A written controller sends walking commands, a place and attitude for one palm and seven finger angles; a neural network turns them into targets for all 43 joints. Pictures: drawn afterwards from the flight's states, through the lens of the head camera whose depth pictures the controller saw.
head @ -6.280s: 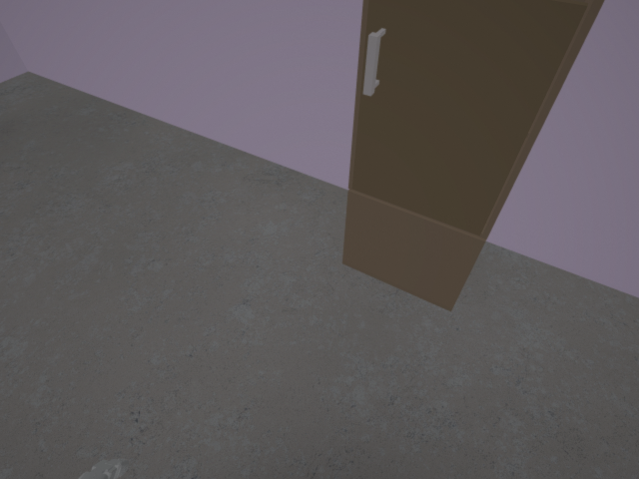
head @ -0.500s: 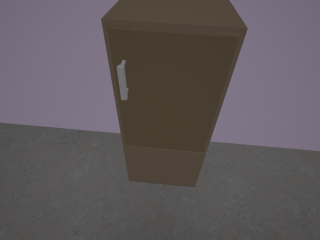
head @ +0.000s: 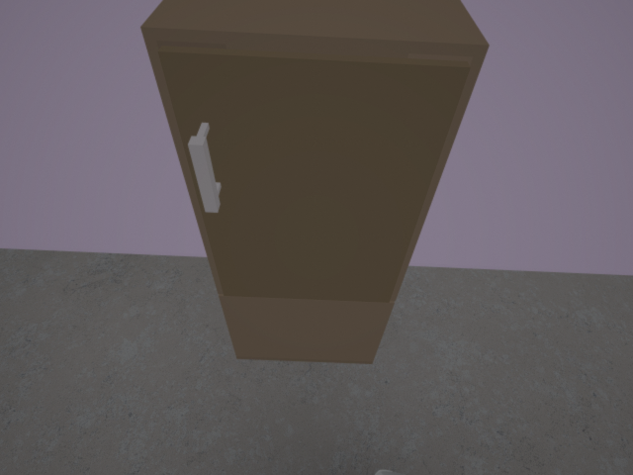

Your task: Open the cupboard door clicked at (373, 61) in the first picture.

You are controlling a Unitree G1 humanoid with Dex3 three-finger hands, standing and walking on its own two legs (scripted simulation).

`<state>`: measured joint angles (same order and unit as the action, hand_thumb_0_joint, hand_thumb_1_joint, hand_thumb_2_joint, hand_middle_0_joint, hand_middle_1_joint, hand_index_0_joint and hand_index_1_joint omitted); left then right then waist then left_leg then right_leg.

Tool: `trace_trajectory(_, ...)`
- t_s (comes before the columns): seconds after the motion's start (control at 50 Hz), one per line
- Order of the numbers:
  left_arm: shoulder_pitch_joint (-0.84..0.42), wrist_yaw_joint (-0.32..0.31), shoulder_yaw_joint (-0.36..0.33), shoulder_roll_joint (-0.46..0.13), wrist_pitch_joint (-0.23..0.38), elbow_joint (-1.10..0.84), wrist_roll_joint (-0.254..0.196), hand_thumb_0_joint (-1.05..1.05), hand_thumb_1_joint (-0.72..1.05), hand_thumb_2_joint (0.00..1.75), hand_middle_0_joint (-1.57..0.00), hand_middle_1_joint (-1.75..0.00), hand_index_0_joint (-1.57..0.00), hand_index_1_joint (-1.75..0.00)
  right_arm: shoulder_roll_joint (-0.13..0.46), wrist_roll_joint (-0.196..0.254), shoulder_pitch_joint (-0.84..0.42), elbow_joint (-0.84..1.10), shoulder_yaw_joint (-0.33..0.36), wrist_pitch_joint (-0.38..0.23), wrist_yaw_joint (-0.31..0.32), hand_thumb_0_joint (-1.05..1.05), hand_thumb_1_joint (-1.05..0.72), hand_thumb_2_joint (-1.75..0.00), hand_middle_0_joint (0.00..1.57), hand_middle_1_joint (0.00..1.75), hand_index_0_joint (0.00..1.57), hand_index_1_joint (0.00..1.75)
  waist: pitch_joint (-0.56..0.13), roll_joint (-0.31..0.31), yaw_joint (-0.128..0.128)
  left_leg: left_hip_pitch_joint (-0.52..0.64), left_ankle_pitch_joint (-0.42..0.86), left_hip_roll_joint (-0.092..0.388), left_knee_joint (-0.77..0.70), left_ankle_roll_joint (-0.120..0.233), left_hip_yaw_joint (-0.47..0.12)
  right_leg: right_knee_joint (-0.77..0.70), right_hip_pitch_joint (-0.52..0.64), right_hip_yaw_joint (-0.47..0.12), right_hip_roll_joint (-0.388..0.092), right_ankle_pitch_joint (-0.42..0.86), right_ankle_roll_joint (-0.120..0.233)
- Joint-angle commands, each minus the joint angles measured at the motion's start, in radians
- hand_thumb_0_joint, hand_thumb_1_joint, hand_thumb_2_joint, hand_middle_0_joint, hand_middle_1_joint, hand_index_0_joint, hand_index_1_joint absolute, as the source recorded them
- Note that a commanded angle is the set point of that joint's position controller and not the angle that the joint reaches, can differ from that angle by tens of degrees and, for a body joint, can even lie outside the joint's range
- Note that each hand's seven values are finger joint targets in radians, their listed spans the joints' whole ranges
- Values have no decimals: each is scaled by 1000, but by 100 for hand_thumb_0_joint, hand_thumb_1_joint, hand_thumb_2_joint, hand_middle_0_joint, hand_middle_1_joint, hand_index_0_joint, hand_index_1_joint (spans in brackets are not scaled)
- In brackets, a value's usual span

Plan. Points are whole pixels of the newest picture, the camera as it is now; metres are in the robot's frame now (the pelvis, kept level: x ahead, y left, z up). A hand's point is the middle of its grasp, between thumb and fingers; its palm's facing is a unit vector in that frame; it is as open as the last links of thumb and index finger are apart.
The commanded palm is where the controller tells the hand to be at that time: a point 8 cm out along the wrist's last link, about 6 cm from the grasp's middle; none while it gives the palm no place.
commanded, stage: come to a stop and stand still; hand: left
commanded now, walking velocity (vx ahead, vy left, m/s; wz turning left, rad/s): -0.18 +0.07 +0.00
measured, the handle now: (208, 168) +0.54 +0.19 +0.08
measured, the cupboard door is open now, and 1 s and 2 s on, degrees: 0 0 0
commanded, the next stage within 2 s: look again from close up in 1.22 s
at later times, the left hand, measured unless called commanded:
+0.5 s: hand out of the picture +0.03 +0.20 -0.18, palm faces +0.08 -0.98 -0.17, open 7.3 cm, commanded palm none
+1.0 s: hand out of the picture -0.09 +0.17 -0.18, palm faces +0.08 -0.98 -0.17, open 7.4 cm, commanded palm none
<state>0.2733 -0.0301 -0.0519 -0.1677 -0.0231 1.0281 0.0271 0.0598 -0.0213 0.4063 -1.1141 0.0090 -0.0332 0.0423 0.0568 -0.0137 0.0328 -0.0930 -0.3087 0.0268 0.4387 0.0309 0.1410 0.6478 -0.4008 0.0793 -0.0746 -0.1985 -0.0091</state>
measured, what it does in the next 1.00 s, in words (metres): steps on the spot: right foot, then right foot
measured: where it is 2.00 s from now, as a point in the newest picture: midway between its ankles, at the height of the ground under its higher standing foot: outside the picture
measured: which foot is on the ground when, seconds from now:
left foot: down 0.00-1.00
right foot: up 0.00-0.02, down 0.04-0.30, up 0.32-0.54, down 0.56-1.00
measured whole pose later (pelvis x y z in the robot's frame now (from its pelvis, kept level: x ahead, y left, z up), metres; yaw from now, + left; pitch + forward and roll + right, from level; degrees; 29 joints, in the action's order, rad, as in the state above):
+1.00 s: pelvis -0.06 +0.01 -0.01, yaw +4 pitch -2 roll +0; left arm 0.37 -0.04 0.02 -0.13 0.00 1.07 0.02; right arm 0.15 -0.02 0.32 -1.05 0.00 0.00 0.01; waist 0.01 0.01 0.00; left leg -0.25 -0.22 -0.02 0.50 0.07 0.10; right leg 0.51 -0.23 0.07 -0.04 -0.24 -0.01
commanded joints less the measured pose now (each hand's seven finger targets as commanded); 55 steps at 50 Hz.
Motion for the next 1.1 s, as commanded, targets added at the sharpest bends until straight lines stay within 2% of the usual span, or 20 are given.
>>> trace_trajectory(0.0,129,-6,-10,-62,29,-34,-5,0,90,90,-20,-30,-20,-30,136,10,40,37,45,7,8,0,-90,-90,20,30,20,30,-6,47,-60,-211,394,136,68,12,-91,-163,301,-57,-48,413,15)
trace_trajectory(0.04,139,-13,-16,-134,33,-41,-9,0,90,90,-20,-30,-20,-30,88,20,75,47,52,26,-5,0,-90,-90,20,30,20,30,-47,-47,-41,-275,-40,12,208,-31,-54,-155,323,-180,-248,771,117)
trace_trajectory(0.08,103,-20,-25,-147,44,-55,-3,0,90,90,-20,-30,-20,-30,80,20,56,60,57,50,-4,0,-90,-90,20,30,20,30,-136,-240,-45,-246,-271,10,427,-44,-70,-240,277,-258,-316,720,213)
trace_trajectory(0.1,63,-27,-26,-137,39,-65,0,0,90,90,-20,-30,-20,-30,86,19,43,67,59,54,-5,0,-90,-90,20,30,20,30,-134,-234,-43,-257,-283,16,477,-42,-102,-250,257,-257,-318,658,236)
trace_trajectory(0.18,-49,-29,-41,-153,13,-121,9,0,90,90,-20,-30,-20,-30,93,14,40,81,60,58,-17,0,-90,-90,20,30,20,30,-124,-168,-17,-222,-195,7,368,-55,-83,-258,167,-190,-269,377,197)
trace_trajectory(0.22,-80,-26,-43,-148,1,-130,4,0,90,90,-20,-30,-20,-30,90,11,85,72,58,52,-20,0,-90,-90,20,30,20,30,-113,-119,10,-90,-31,-2,132,-52,-50,-211,60,-161,-223,177,134)
trace_trajectory(0.24,-80,-19,-36,-117,-7,-137,-5,0,90,90,-20,-30,-20,-30,113,8,91,76,59,48,-20,0,-90,-90,20,30,20,30,-71,-36,10,-58,9,28,16,-36,-102,-158,-25,-120,-150,-5,84)
trace_trajectory(0.28,-123,-14,-21,-36,-27,-167,-8,0,90,90,-20,-30,-20,-30,220,-12,-23,145,76,32,-19,0,-90,-90,20,30,20,30,56,327,11,-289,-20,298,-271,92,-459,126,-67,-16,33,-262,-20)
trace_trajectory(0.3,-126,-16,-21,-55,-26,-163,1,0,90,90,-20,-30,-20,-30,210,-13,-73,159,70,25,-11,0,-90,-90,20,30,20,30,74,255,-7,-342,15,302,-279,131,-449,237,-36,-104,18,-253,-8)
trace_trajectory(0.34,-46,0,-17,-40,-14,-110,2,0,90,90,-20,-30,-20,-30,206,-13,-147,161,56,17,-4,0,-90,-90,20,30,20,30,30,106,-53,-232,68,230,-222,121,-325,271,-31,-113,26,-168,-8)
trace_trajectory(0.4,-37,9,5,-22,3,-80,-4,0,90,90,-20,-30,-20,-30,199,-7,-115,136,50,9,1,0,-90,-90,20,30,20,30,-22,121,-24,-34,312,212,-168,119,-244,57,5,-60,21,-171,-24)
trace_trajectory(0.46,-34,7,17,-18,6,-63,-10,0,90,90,-20,-30,-20,-30,215,-5,-65,101,51,14,4,0,-90,-90,20,30,20,30,-29,104,-4,6,408,216,-133,110,-253,-109,102,-37,35,-150,-18)
trace_trajectory(0.5,20,3,19,-29,11,-31,-10,0,90,90,-20,-30,-20,-30,207,4,-78,92,47,15,4,0,-90,-90,20,30,20,30,-22,80,-27,-44,405,185,-84,72,-231,-273,207,-50,24,8,-9)
trace_trajectory(0.56,77,-5,29,-57,20,8,-12,0,90,90,-20,-30,-20,-30,179,12,-89,84,31,8,-3,0,-90,-90,20,30,20,30,-15,73,-24,-91,230,111,-115,9,-189,-276,253,-105,-45,131,25)
trace_trajectory(0.6,63,-4,35,-52,29,23,-11,0,90,90,-20,-30,-20,-30,189,12,-86,63,32,14,-5,0,-90,-90,20,30,20,30,-33,-50,-15,-53,201,107,-110,6,-169,-277,230,-115,-29,125,26)
trace_trajectory(0.66,73,-7,42,-43,28,39,-13,0,90,90,-20,-30,-20,-30,181,13,-85,31,21,16,-9,0,-90,-90,20,30,20,30,28,-7,-20,-81,87,102,-163,2,-175,-312,200,-118,-29,33,17)
trace_trajectory(0.68,119,-45,53,-90,44,65,4,0,90,90,-20,-30,-20,-30,246,18,-140,101,13,3,-19,0,-90,-90,20,30,20,30,79,-48,-47,-163,251,116,5,-13,-150,-277,156,-112,-45,130,15)
trace_trajectory(0.74,115,-24,54,-80,62,36,-8,0,90,90,-20,-30,-20,-30,197,5,-67,106,2,-14,-21,0,-90,-90,20,30,20,30,-97,65,-25,-127,192,93,-24,-5,-190,-207,221,-107,-41,25,47)
trace_trajectory(0.88,128,-10,54,-61,43,10,-3,0,90,90,-20,-30,-20,-30,206,7,-81,128,14,7,-22,0,-90,-90,20,30,20,30,50,13,-31,-274,-147,79,-132,19,-235,-230,137,-100,-13,-146,44)
trace_trajectory(1.08,145,-8,46,-65,49,-13,-4,0,90,90,-20,-30,-20,-30,191,6,-58,113,12,7,-25,0,-90,-90,20,30,20,30,37,-17,-27,-250,-104,66,-109,16,-206,-286,100,-137,-31,-188,47)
